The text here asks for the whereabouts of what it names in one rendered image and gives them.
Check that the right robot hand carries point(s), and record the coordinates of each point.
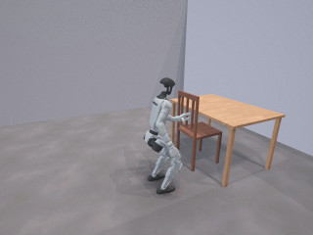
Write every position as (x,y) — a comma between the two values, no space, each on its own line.
(173,153)

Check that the robot left forearm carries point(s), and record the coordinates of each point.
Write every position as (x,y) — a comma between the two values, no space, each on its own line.
(173,119)

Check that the robot right forearm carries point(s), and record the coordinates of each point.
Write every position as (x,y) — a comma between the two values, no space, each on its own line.
(164,136)

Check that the right robot shin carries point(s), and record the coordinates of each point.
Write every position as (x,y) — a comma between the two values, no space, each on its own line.
(170,174)

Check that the chair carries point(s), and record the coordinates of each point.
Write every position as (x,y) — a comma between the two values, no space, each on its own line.
(196,130)

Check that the left robot hand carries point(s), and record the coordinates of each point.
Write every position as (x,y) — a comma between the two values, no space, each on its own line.
(184,118)

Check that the right robot upper arm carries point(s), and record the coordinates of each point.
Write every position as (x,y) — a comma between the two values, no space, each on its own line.
(165,108)

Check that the robot right thigh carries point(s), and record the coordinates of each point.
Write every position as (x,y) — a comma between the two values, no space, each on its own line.
(160,145)

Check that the table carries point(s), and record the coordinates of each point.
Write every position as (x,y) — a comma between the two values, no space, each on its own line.
(233,114)

